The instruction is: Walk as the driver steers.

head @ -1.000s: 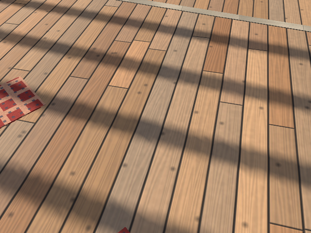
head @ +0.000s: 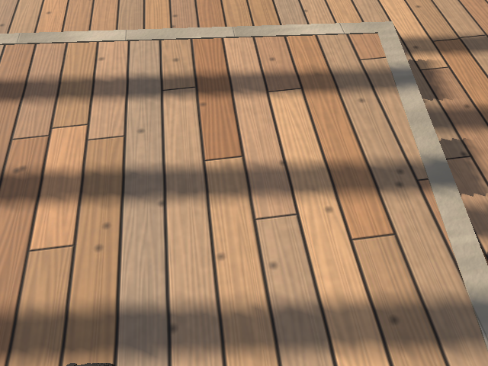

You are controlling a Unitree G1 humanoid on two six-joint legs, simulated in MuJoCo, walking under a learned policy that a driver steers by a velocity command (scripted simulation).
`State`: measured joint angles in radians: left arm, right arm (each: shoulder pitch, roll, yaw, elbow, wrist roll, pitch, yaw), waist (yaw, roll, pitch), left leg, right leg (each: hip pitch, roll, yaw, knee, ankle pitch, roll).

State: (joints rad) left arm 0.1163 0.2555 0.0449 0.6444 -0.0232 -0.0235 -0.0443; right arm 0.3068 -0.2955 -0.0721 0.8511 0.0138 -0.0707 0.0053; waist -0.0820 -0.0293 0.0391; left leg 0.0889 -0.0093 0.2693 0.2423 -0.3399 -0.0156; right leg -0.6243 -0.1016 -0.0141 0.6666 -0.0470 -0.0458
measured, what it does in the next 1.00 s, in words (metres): walks ahead, turning right: right foot, then left foot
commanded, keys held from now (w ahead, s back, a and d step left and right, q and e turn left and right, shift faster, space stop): w+e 0.70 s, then no key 0.30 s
